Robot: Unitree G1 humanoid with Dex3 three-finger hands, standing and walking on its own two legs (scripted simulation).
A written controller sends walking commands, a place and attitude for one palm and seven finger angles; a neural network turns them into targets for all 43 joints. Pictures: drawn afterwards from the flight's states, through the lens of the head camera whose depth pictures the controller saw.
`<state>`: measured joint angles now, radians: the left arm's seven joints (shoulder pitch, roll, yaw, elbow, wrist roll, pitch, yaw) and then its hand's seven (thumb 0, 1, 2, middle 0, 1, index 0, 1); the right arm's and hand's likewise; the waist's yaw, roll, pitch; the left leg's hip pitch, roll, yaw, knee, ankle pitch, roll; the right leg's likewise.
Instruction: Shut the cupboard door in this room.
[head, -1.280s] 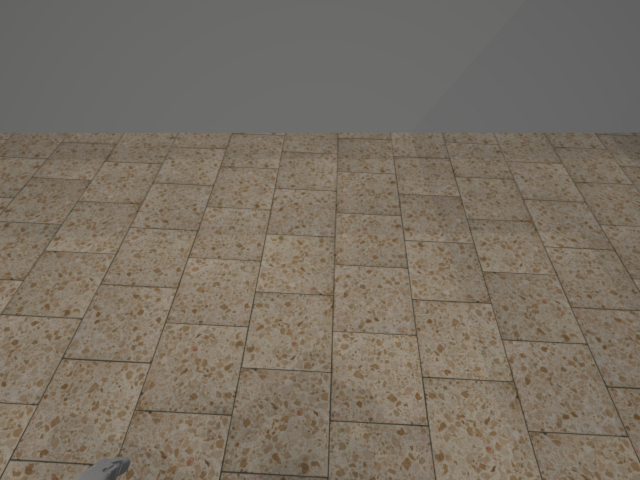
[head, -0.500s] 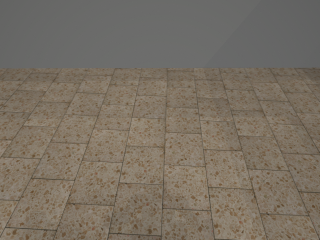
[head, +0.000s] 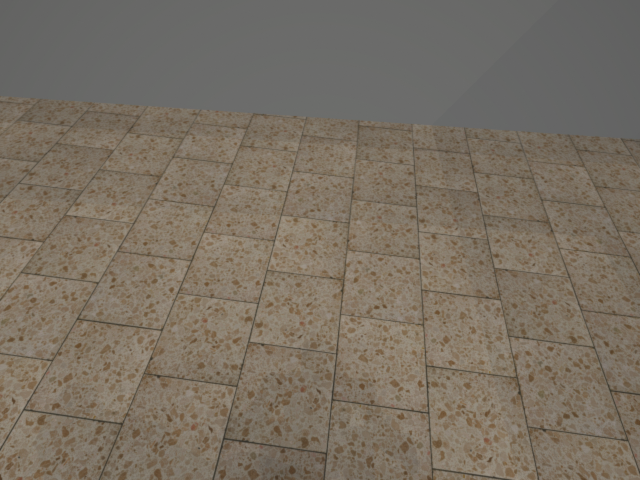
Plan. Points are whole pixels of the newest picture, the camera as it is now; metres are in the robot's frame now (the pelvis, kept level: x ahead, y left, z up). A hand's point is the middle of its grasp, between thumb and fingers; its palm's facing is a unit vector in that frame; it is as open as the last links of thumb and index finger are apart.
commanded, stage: turn or walk to find it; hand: left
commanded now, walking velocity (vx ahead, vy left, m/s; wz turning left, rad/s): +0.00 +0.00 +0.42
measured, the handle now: out of the picture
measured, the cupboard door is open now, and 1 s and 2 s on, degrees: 84 84 84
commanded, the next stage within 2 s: none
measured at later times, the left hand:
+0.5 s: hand out of the picture -0.03 +0.18 -0.15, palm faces +0.26 -0.93 -0.26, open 7.4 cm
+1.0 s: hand out of the picture -0.09 +0.22 -0.15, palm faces +0.47 -0.85 -0.24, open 7.4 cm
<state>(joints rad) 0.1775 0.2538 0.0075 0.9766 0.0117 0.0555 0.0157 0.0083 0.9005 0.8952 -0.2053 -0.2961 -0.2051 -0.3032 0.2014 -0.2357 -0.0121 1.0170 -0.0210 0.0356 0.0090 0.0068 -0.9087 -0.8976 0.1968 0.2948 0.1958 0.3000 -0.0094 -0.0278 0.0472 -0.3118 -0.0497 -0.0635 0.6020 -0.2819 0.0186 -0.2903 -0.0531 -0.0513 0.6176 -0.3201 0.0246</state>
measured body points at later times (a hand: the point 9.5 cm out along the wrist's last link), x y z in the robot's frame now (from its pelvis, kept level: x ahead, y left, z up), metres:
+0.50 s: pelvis -0.04 -0.03 +0.01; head -0.02 -0.03 +0.46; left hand -0.04 +0.23 -0.13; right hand +0.08 -0.28 -0.14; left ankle -0.07 +0.10 -0.67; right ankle -0.03 -0.15 -0.73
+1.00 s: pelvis -0.07 +0.00 +0.01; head -0.05 +0.02 +0.46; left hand -0.11 +0.27 -0.13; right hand +0.09 -0.19 -0.13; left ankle -0.10 +0.09 -0.73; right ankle -0.02 -0.13 -0.69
